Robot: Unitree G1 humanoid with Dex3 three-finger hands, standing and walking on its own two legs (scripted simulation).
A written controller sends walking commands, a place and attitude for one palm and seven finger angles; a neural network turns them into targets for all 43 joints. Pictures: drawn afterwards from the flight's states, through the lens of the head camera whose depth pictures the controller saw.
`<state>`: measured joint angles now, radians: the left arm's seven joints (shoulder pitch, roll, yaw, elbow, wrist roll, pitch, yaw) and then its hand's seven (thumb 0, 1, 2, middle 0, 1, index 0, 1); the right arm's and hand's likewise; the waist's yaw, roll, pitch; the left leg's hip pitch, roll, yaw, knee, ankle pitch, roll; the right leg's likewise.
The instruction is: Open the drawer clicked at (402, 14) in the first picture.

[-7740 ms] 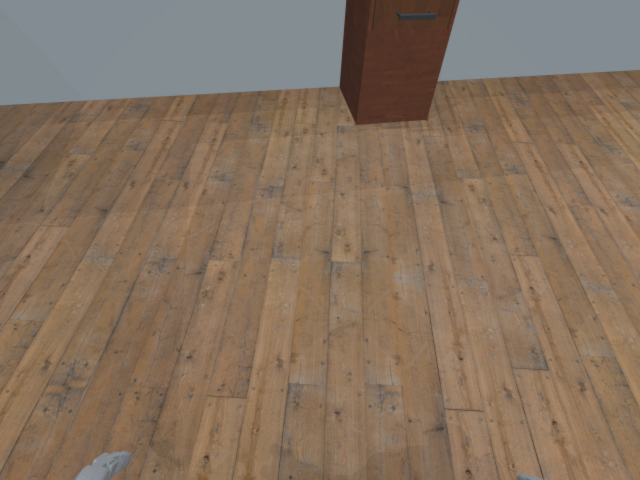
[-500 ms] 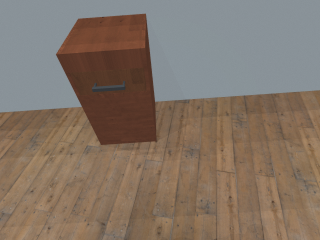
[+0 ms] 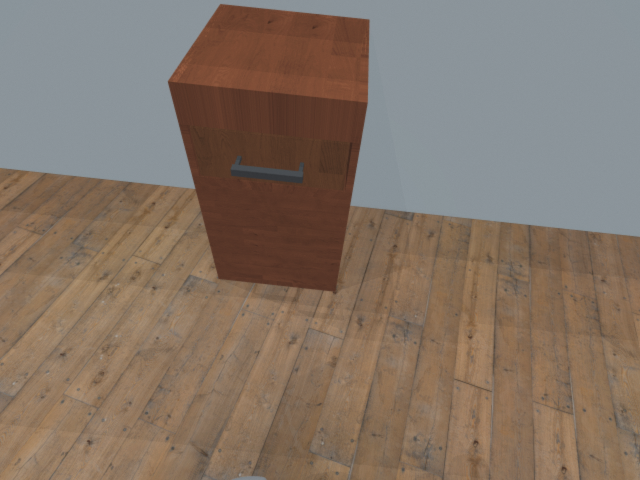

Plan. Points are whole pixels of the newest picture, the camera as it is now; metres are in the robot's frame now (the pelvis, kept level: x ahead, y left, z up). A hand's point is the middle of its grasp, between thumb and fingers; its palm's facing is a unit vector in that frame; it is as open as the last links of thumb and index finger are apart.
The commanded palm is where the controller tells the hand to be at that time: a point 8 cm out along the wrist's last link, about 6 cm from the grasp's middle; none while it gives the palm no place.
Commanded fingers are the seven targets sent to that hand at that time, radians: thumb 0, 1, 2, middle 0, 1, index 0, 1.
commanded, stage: take the last steps up to it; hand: left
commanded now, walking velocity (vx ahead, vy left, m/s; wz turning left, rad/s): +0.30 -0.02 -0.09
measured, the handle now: (268, 168) +0.80 +0.22 -0.17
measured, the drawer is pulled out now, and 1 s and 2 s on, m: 0.00 0.00 0.00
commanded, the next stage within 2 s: come to a stop and stand still in 0.62 s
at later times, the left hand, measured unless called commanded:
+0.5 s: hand (238, 363) +0.30 +0.17 -0.15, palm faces -0.12 -0.98 -0.18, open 7.4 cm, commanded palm none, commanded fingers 0.00 0.90 0.90 -0.20 -0.30 -0.20 -0.30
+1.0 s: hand (250, 360) +0.32 +0.15 -0.17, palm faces +0.01 -0.98 -0.18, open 7.3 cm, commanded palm none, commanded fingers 0.00 0.90 0.90 -0.20 -0.30 -0.20 -0.30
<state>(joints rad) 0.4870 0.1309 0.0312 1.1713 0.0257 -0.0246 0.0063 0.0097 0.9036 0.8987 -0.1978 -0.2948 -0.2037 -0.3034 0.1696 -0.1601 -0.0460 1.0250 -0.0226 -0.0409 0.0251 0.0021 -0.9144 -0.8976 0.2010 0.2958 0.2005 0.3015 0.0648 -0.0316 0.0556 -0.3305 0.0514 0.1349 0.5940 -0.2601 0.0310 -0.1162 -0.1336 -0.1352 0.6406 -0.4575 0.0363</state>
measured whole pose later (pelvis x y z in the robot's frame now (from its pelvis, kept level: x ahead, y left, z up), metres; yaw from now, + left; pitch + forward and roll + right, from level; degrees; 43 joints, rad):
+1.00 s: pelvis +0.29 -0.02 +0.00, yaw -4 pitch -2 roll +0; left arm 0.24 0.16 0.03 1.08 0.02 0.02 0.03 0.00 0.91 0.90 -0.20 -0.29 -0.20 -0.30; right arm 0.14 -0.17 -0.04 1.03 -0.01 0.01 -0.02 0.00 -0.93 -0.90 0.20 0.30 0.20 0.30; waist 0.04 -0.01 0.07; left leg -0.30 0.05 0.07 0.57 -0.23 0.00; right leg -0.23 -0.02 -0.15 0.58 -0.31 -0.04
